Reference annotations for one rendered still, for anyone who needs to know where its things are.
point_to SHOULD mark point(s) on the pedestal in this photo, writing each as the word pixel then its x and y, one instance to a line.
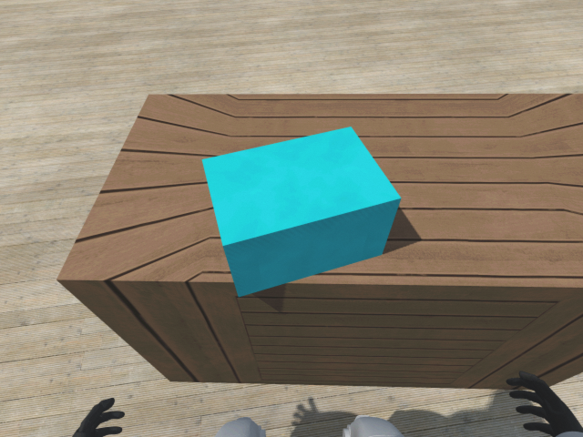
pixel 481 276

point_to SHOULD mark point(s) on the robot thigh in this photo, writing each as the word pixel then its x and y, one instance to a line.
pixel 241 428
pixel 371 427

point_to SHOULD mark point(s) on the carton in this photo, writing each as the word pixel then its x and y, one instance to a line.
pixel 300 207

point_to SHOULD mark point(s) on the right robot hand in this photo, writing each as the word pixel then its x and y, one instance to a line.
pixel 558 415

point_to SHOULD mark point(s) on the robot left thigh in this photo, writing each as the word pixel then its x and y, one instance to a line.
pixel 241 428

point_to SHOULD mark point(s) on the robot right thigh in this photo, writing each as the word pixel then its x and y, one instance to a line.
pixel 371 427

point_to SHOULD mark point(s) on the left robot hand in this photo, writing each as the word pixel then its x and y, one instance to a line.
pixel 95 417

